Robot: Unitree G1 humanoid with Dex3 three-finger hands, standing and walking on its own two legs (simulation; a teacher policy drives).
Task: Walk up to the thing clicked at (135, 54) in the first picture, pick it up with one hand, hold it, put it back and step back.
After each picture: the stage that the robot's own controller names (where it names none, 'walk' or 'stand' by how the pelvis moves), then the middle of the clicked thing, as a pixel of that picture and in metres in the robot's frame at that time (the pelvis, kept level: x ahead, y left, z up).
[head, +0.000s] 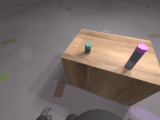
stand; (134, 58) +0.58 -0.36 -0.01
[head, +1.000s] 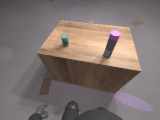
walk; (110, 46) +0.62 -0.12 +0.03
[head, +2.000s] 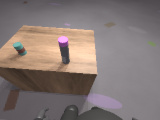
stand; (64, 52) +0.51 +0.24 +0.02
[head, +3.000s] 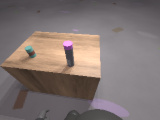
stand; (69, 55) +0.53 +0.21 +0.02
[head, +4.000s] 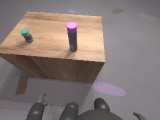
walk; (72, 38) +0.60 +0.17 +0.03
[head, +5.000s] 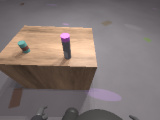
stand; (66, 47) +0.59 +0.23 +0.01
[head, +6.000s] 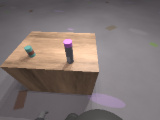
stand; (69, 52) +0.58 +0.22 -0.01
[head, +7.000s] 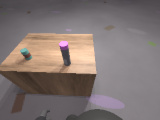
stand; (65, 54) +0.55 +0.24 -0.01
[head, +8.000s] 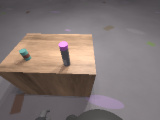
stand; (65, 55) +0.54 +0.25 -0.01
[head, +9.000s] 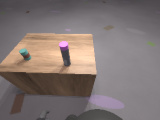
rise first; (65, 55) +0.54 +0.24 -0.01
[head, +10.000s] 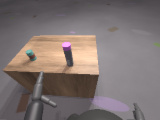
rise first; (68, 55) +0.55 +0.25 +0.00
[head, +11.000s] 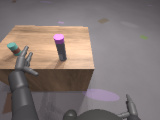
go down; (61, 49) +0.56 +0.23 +0.02
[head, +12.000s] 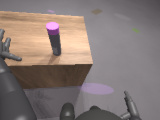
go down; (55, 41) +0.55 +0.23 +0.06
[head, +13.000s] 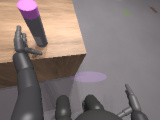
close in; (36, 28) +0.55 +0.26 +0.10
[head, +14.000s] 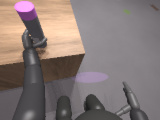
close; (35, 30) +0.56 +0.25 +0.10
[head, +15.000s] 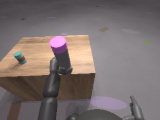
lift; (63, 59) +0.33 +0.16 +0.20
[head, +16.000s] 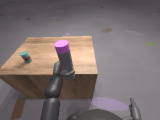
hold; (66, 62) +0.33 +0.16 +0.17
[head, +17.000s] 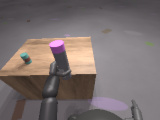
hold; (62, 62) +0.33 +0.18 +0.17
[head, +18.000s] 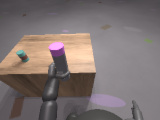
hold; (61, 64) +0.33 +0.19 +0.15
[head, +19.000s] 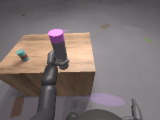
crouch; (60, 52) +0.38 +0.19 +0.19
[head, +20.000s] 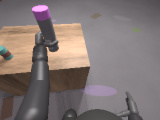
lower; (48, 32) +0.50 +0.23 +0.21
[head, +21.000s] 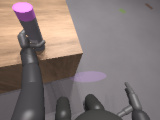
lower; (33, 32) +0.55 +0.25 +0.11
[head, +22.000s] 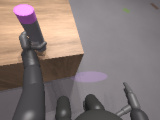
lower; (34, 33) +0.53 +0.25 +0.10
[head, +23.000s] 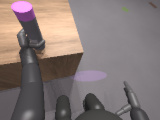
lower; (33, 31) +0.54 +0.25 +0.10
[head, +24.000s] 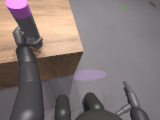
lower; (29, 28) +0.55 +0.26 +0.11
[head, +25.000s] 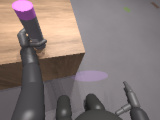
open; (33, 30) +0.54 +0.25 +0.10
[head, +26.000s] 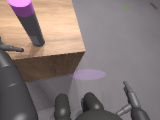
rise; (32, 27) +0.54 +0.26 +0.10
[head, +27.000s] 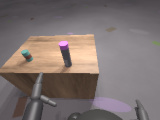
sink last; (66, 55) +0.53 +0.25 +0.04
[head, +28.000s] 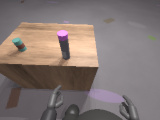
stand; (64, 46) +0.54 +0.24 +0.06
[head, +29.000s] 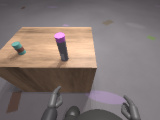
stand; (62, 48) +0.54 +0.25 +0.06
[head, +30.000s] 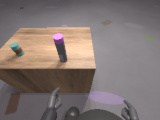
stand; (61, 49) +0.53 +0.25 +0.06
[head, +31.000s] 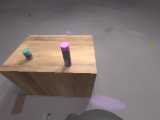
stand; (66, 55) +0.55 +0.24 +0.00
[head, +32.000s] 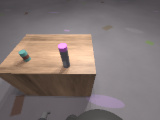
stand; (64, 56) +0.53 +0.25 -0.01
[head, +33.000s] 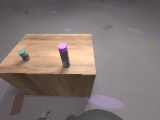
stand; (64, 56) +0.52 +0.25 -0.01
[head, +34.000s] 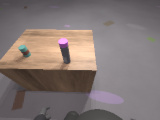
walk; (65, 52) +0.55 +0.24 -0.01
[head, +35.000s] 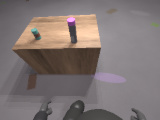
walk; (72, 32) +0.77 +0.23 +0.01
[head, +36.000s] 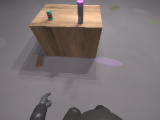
walk; (80, 13) +1.14 +0.18 +0.02
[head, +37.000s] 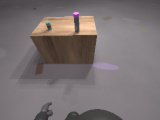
stand; (76, 23) +1.16 +0.22 +0.01
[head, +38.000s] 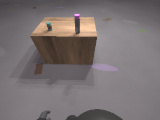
stand; (77, 24) +1.15 +0.22 -0.01
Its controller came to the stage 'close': yes
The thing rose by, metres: 0.22
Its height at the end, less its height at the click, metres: +0.00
